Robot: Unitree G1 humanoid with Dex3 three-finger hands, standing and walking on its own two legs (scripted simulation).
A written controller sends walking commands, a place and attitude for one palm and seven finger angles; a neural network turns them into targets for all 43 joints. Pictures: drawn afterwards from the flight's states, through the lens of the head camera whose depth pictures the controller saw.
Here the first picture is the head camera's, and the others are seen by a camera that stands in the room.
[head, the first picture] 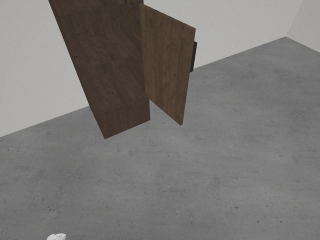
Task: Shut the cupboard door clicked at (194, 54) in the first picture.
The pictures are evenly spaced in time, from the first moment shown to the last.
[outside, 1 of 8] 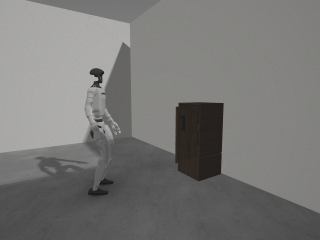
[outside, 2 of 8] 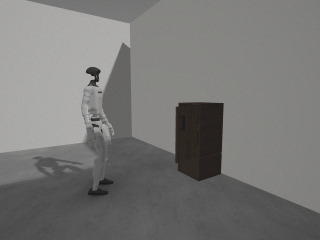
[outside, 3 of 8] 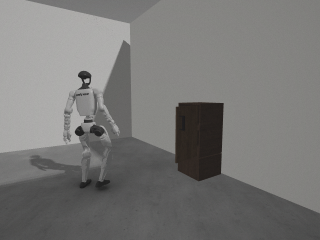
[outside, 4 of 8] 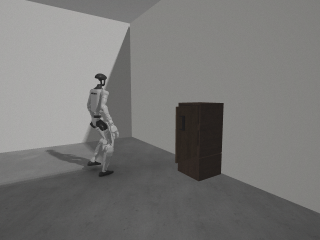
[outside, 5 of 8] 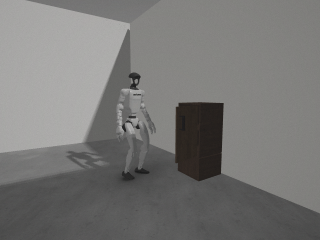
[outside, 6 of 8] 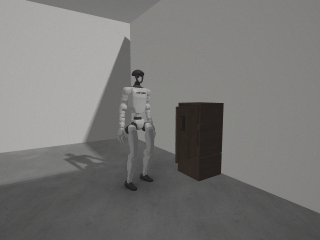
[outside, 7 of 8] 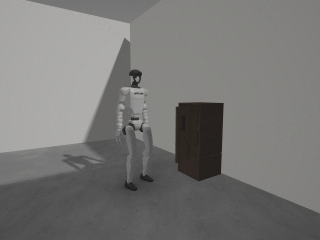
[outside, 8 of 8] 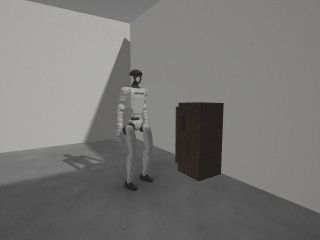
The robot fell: no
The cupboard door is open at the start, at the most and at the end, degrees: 100 100 100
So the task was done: no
